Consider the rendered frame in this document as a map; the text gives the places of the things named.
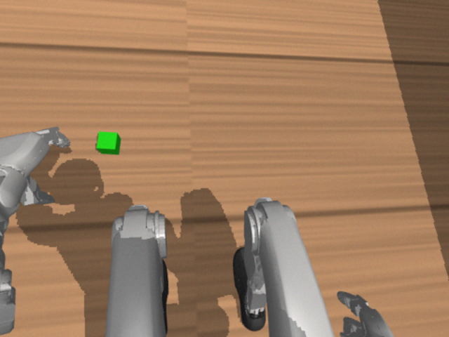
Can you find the left robot arm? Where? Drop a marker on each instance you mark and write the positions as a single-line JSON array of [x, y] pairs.
[[12, 186]]

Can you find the right robot foot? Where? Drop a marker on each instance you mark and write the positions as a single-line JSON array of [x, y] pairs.
[[250, 321]]

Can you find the cube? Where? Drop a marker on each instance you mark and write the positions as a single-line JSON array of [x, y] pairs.
[[108, 143]]

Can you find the right robot hand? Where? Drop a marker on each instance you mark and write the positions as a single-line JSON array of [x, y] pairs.
[[371, 322]]

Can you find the left robot hand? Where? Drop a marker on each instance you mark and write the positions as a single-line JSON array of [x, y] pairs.
[[24, 152]]

